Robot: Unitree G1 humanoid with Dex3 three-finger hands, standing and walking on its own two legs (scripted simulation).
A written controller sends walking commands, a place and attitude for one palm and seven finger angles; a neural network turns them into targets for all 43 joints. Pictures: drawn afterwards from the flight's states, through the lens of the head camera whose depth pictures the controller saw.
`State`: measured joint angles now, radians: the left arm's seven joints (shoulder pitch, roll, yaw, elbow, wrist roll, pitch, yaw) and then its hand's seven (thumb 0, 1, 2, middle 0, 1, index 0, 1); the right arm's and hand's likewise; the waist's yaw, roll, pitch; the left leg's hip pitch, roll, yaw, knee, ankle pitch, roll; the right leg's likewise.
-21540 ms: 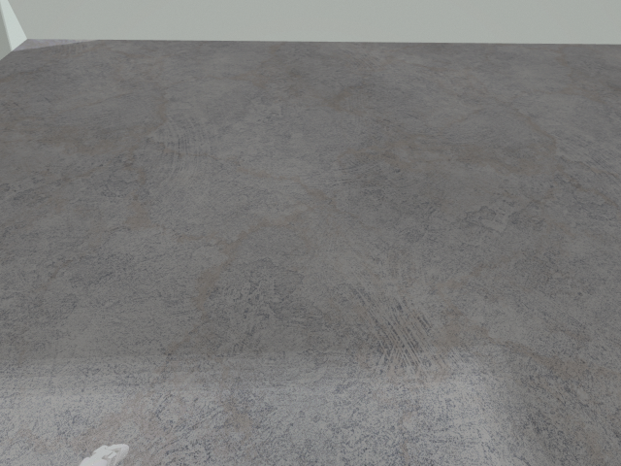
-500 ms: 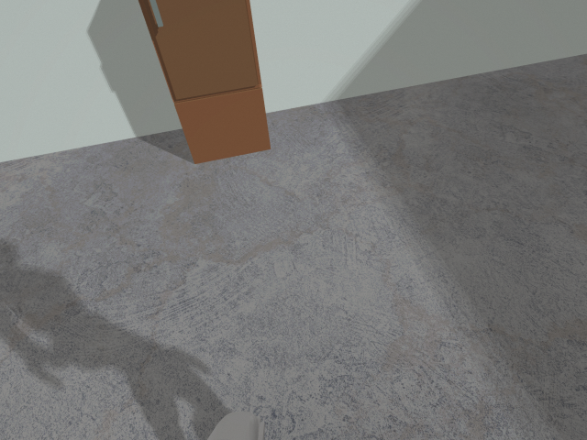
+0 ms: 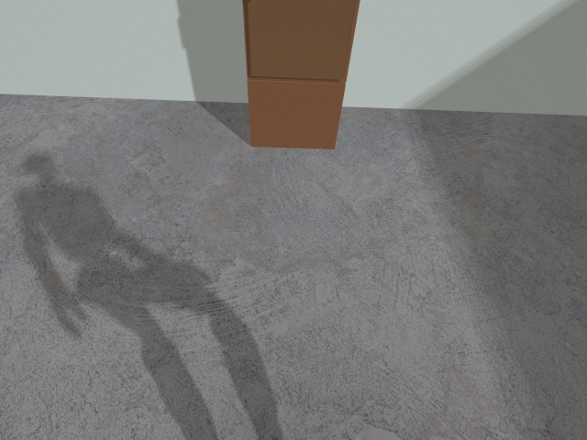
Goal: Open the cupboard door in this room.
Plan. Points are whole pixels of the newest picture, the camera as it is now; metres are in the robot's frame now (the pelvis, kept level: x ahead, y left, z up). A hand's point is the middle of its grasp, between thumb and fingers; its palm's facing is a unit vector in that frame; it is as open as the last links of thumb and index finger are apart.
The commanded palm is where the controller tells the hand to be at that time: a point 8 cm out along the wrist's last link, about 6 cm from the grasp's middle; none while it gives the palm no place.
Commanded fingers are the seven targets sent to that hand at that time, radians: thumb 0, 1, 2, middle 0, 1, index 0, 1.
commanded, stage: turn or walk to find it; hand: left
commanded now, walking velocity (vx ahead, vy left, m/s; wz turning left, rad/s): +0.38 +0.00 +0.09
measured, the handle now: out of the picture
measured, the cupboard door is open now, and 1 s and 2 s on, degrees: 0 0 0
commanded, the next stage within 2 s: stand and wait in 0.78 s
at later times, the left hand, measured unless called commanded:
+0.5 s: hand (245, 318) +0.34 +0.12 -0.16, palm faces +0.00 -0.98 -0.19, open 7.3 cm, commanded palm none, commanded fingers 0.00 0.90 0.90 -0.20 -0.30 -0.20 -0.30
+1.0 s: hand (234, 342) +0.30 +0.14 -0.18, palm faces +0.20 -0.97 -0.12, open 7.3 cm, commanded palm none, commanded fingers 0.00 0.90 0.90 -0.20 -0.30 -0.20 -0.30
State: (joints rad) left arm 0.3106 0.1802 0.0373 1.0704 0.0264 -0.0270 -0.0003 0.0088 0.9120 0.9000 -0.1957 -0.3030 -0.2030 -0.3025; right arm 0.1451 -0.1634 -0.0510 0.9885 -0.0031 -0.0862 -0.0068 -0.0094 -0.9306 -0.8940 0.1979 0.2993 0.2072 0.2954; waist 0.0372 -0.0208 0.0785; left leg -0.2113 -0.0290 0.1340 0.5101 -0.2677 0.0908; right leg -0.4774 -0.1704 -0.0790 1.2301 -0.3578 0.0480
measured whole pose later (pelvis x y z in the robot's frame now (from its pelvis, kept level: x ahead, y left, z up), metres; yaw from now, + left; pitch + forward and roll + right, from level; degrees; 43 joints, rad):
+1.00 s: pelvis +0.40 +0.00 -0.01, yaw +4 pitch -2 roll +0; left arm 0.41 0.12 0.01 1.17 0.01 -0.04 0.01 0.00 0.91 0.90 -0.20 -0.30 -0.20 -0.30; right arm 0.05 -0.15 -0.02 1.01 -0.02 -0.06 0.01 0.00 -0.91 -0.90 0.19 0.30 0.20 0.29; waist 0.08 -0.03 0.09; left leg -0.32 0.06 0.15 0.57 -0.22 0.04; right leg -0.17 -0.09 -0.12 0.80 -0.52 0.02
